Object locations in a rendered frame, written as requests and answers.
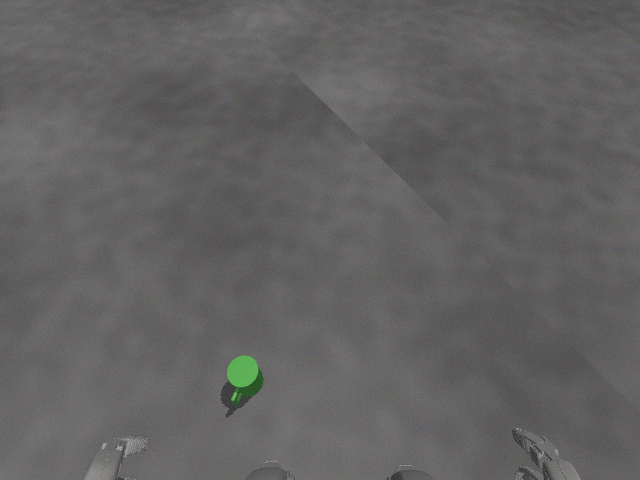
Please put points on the left robot hand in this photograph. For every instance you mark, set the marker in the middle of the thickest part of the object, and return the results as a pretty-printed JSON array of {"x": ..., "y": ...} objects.
[{"x": 106, "y": 463}]

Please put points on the mug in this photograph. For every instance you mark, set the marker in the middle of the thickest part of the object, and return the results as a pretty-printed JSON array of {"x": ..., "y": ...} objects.
[{"x": 245, "y": 376}]

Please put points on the right robot hand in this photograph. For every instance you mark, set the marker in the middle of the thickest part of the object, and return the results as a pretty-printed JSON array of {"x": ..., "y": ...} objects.
[{"x": 545, "y": 455}]

